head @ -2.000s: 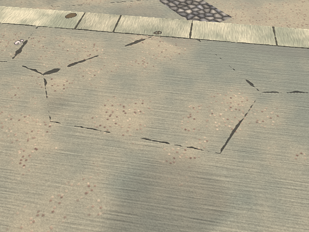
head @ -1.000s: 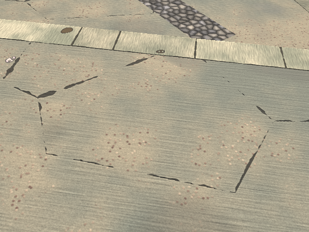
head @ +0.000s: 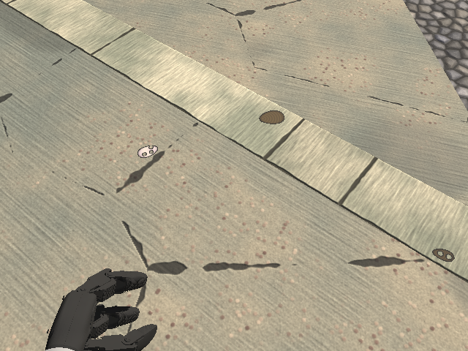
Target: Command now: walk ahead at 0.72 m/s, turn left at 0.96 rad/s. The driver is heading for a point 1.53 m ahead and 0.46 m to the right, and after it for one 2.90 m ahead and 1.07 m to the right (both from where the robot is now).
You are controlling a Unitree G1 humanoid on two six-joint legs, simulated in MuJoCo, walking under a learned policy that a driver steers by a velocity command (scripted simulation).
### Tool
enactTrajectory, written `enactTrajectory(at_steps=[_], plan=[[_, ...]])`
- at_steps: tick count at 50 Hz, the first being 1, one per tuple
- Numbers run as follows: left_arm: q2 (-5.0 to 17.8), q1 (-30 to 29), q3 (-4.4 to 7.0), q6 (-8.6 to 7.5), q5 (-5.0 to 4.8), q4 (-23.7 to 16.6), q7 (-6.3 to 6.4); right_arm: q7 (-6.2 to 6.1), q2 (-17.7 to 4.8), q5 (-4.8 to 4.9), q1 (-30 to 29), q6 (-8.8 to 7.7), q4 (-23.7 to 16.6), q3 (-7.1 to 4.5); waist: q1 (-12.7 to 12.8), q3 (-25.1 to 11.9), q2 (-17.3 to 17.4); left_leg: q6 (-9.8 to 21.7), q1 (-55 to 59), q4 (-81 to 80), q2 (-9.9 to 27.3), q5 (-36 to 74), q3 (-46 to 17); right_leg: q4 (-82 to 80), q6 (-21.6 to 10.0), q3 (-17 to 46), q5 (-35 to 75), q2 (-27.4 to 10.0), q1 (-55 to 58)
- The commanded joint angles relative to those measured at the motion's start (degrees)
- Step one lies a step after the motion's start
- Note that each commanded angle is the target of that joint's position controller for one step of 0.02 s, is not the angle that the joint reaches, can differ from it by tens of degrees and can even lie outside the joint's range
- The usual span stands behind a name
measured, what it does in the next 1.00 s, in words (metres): walks ahead, turning right: right foot, then left foot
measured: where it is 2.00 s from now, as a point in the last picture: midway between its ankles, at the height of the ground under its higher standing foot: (322, 331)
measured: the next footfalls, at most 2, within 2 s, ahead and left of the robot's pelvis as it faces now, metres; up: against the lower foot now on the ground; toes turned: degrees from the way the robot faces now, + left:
right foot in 0.08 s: +0.30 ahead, -0.17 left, +0.00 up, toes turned +7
left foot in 0.46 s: +0.36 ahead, +0.05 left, +0.00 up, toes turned -2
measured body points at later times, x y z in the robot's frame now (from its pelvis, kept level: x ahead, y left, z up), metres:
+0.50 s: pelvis +0.25 -0.04 -0.01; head +0.28 -0.02 +0.44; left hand +0.24 +0.23 -0.14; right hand +0.47 -0.26 -0.08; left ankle +0.32 +0.05 -0.73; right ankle +0.26 -0.17 -0.71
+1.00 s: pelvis +0.25 -0.09 +0.01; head +0.27 -0.13 +0.45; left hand +0.51 +0.11 -0.07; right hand +0.24 -0.40 -0.11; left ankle +0.33 +0.05 -0.66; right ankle +0.22 -0.16 -0.73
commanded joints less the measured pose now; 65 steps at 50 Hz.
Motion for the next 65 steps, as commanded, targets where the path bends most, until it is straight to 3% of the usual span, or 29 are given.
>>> enactTrajectory(at_steps=[1,3,4,5,6,8,9,12,15,18,21,22,23,24,25,27,30,35,40,41,42,43,44,46,49,56,62,64,65], plan=[[6.27,1.95,1.73,-1.11,-0.08,-2.88,1.23,-0.47,-10.37,0.21,0.59,-0.10,-3.22,-2.81,2.59,-2.38,3.28,0.30,-9.26,6.67,7.00,52.17,-8.31,-9.52,-1.57,-6.14,3.57,9.66,22.12],[11.13,16.67,3.70,-2.31,-0.30,0.53,2.47,-0.87,-12.37,0.55,-5.09,-0.25,-5.32,-3.32,11.96,-10.02,4.47,-3.96,-11.92,27.24,4.99,49.08,-8.78,-14.20,-2.50,-3.22,10.21,7.54,39.14],[14.66,27.49,4.74,-2.88,0.97,2.87,2.77,-1.10,-7.24,1.48,-6.95,-0.45,-7.68,-2.11,15.76,-17.34,1.16,-5.44,-20.84,43.00,2.65,25.46,-5.42,-9.61,-3.98,2.62,19.94,-3.03,54.30],[16.74,31.63,4.99,-2.60,2.76,3.06,1.91,-2.29,0.16,2.44,1.53,-0.04,-8.98,-0.29,10.75,-26.88,-12.43,-6.62,-33.63,62.64,-1.35,-22.11,1.34,1.05,-8.42,18.38,57.30,-24.76,68.64],[17.19,28.76,6.13,-1.94,1.03,2.69,1.30,-2.79,-5.65,2.01,4.06,0.58,-10.00,-0.51,10.42,-36.42,-17.26,-6.88,-37.92,70.18,0.40,-14.68,2.27,-4.10,-15.74,32.04,49.36,-25.41,69.53],[5.68,18.99,3.37,-1.32,0.00,1.89,1.22,-1.50,-6.02,-0.87,-4.03,1.56,-8.76,-0.19,9.48,-19.43,-8.67,-8.11,-40.24,61.92,5.13,-5.37,4.51,-10.82,-13.80,17.23,31.12,-13.21,51.84],[4.91,20.12,3.02,-1.30,-0.02,3.69,1.27,-0.53,-4.55,-1.51,-6.87,1.84,-9.23,0.34,9.85,-14.65,-6.65,-8.42,-40.99,59.33,5.79,-6.50,3.76,-12.49,-13.98,13.89,30.57,-10.75,46.89],[7.33,21.29,3.57,-1.88,-1.59,7.99,1.08,0.62,-0.96,-3.14,-6.70,3.49,-10.10,1.92,5.46,-8.89,-5.26,-8.81,-32.39,45.82,7.29,-4.68,5.70,-16.60,-14.43,9.57,38.26,-7.86,32.78],[9.26,18.04,4.32,-0.98,-1.01,7.95,0.46,0.33,-0.11,-2.36,-8.73,3.77,-11.29,3.43,3.82,-9.62,-7.66,-9.38,-22.79,29.73,7.31,3.29,10.25,-17.68,-13.27,4.49,40.10,-2.44,25.26],[11.76,18.61,5.95,1.08,-1.55,7.50,-0.13,-0.37,-2.39,-1.21,-12.69,4.38,-12.82,3.66,4.24,-8.62,-8.85,-9.32,-17.61,22.94,6.70,9.63,9.86,-17.09,-11.59,6.41,27.06,-0.85,21.96],[12.23,18.78,6.96,3.29,-2.43,6.23,0.11,-1.55,-3.61,-1.90,-12.95,3.63,-13.68,3.49,3.31,-6.08,-6.19,-8.37,-9.98,11.59,7.50,14.93,8.73,-12.31,-8.23,11.12,5.99,1.57,16.71],[10.43,20.23,6.73,3.56,-2.58,5.70,0.16,-2.11,-5.23,-2.58,-12.31,3.09,-14.13,3.10,3.65,-5.63,-2.96,-7.02,-7.07,7.29,12.36,15.78,5.25,-8.22,-6.06,11.39,-4.90,4.11,13.68],[5.90,23.38,5.81,3.65,-2.68,4.15,0.14,-2.84,-9.10,-3.15,-10.94,2.83,-15.35,2.48,5.20,-8.85,8.39,-4.14,-2.63,3.82,27.72,23.36,-6.95,3.89,-3.72,5.81,-25.98,8.84,10.26],[5.55,28.69,5.71,4.23,-2.33,3.74,1.01,-3.05,-11.18,-2.02,-12.43,3.80,-16.27,1.69,6.94,-11.37,15.99,2.86,-5.36,0.33,37.77,29.46,-15.01,16.56,-3.16,-3.35,-39.84,13.81,8.07],[9.09,27.70,6.52,5.28,-0.79,4.50,1.25,-3.32,-8.25,-1.00,-13.20,4.35,-16.66,1.95,6.29,-10.45,12.13,5.65,-8.20,-1.61,35.61,23.50,-14.29,24.31,-2.84,-3.62,-37.41,10.06,7.54],[9.70,26.48,7.57,6.81,-0.74,5.48,0.93,-3.63,-2.90,-1.34,-19.54,4.18,-17.31,3.44,9.69,-3.84,8.01,3.45,-13.80,-3.42,28.23,20.60,-3.77,28.82,-1.32,-3.54,-30.09,7.68,8.11],[8.62,26.01,7.69,8.51,-1.37,4.81,0.05,-3.86,-2.43,-1.83,-20.51,3.57,-17.57,3.16,10.58,-4.80,8.04,3.11,-13.74,-1.61,25.61,32.00,6.31,31.76,0.43,-5.45,-25.63,6.99,10.02],[5.75,17.99,6.46,9.33,-1.91,0.12,-2.03,-3.27,-4.32,-2.24,-17.16,3.32,-16.66,1.64,7.70,-5.95,9.76,1.61,-10.93,0.62,27.33,27.27,12.57,15.20,-0.33,-6.98,-24.39,4.90,14.64],[7.37,16.14,6.98,9.14,-2.38,-2.43,-2.70,-1.41,-8.22,-1.55,-15.30,3.88,-16.11,-0.57,7.78,-7.09,9.98,-3.10,-12.82,8.53,29.24,21.88,17.70,-3.19,-3.18,-12.19,-21.61,7.57,26.21],[8.28,18.76,7.34,8.62,-1.92,-1.33,-2.25,-1.09,-7.94,-1.25,-13.97,4.21,-15.59,-0.82,9.12,-7.18,6.07,-6.62,-16.99,14.35,27.57,15.76,20.39,-9.97,-4.06,-10.36,-16.62,8.50,31.97],[13.41,21.80,8.53,7.78,-1.07,-0.72,-1.29,-0.54,-6.19,-1.18,-11.62,4.76,-15.81,-0.66,10.07,-4.84,-7.76,-11.12,-28.25,28.54,22.34,-0.09,24.80,-19.89,-6.59,5.50,-11.08,-0.69,37.57],[23.56,22.07,10.77,7.41,-1.17,-2.65,-0.80,-0.99,-2.58,-1.41,-15.39,5.65,-21.38,0.72,9.73,-1.86,-20.90,-14.98,-44.59,38.46,12.07,-19.20,20.62,-19.90,-15.73,29.35,12.56,-15.43,37.11],[21.40,25.54,11.22,7.49,-1.32,-2.21,-0.31,-1.70,-4.81,-2.35,-20.53,6.33,-21.74,0.67,14.03,-4.56,-11.39,-14.19,-44.48,45.90,13.03,-18.14,11.51,-18.80,-19.76,26.04,14.78,-14.58,37.82],[16.61,17.53,9.34,7.94,-1.24,-2.47,0.73,-1.70,-4.92,-0.96,-18.15,5.82,-19.54,0.56,8.66,-1.23,-7.88,-12.90,-42.54,44.70,14.25,-5.50,8.55,-18.05,-15.98,15.93,6.43,-6.03,33.24],[13.97,13.56,8.34,7.87,-2.15,-3.39,0.87,-1.46,-6.57,-2.42,-14.69,5.52,-16.85,0.03,6.94,-5.26,-6.68,-12.57,-37.69,45.16,12.05,0.45,9.41,-16.20,-14.05,12.68,12.37,-1.22,32.65],[13.36,17.89,7.64,7.33,-1.39,-0.97,0.94,-1.42,-4.85,-1.33,-15.74,6.29,-15.94,1.32,9.64,-6.05,-6.69,-11.21,-33.86,33.29,10.73,0.32,9.36,-15.50,-15.16,16.30,9.32,-2.26,35.02],[12.95,15.53,6.86,7.36,-0.96,0.20,0.66,-1.88,-4.61,-0.27,-14.03,6.03,-15.36,1.73,8.47,-4.47,-7.44,-8.64,-20.73,20.11,8.36,-2.07,10.52,-13.46,-13.83,19.60,12.09,-1.53,29.38],[11.98,15.63,6.50,7.33,-1.60,0.87,0.72,-1.74,-2.93,-1.32,-8.96,5.11,-13.76,2.26,5.36,-6.45,-4.39,-6.79,-7.70,7.39,7.54,1.61,11.90,-14.52,-12.12,20.50,-24.67,2.39,22.18],[8.42,15.50,5.34,6.93,-1.41,0.36,0.67,-2.01,-4.54,-2.35,-7.12,4.50,-13.29,2.06,4.37,-4.38,2.27,-4.96,-1.49,0.88,13.61,-7.45,3.35,-10.10,-9.60,17.97,-40.36,6.34,12.85]])
Keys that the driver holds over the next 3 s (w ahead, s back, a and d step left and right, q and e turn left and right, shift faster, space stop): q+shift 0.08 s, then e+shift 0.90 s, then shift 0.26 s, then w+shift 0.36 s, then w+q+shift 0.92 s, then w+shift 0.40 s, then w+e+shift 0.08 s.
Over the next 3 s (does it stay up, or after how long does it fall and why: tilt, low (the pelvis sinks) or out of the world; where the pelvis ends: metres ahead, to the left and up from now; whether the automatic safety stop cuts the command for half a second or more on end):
stays up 1.35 -0.46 -0.10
